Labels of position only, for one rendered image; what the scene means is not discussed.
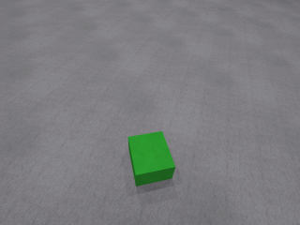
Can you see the carton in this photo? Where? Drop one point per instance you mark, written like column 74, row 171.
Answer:
column 151, row 159

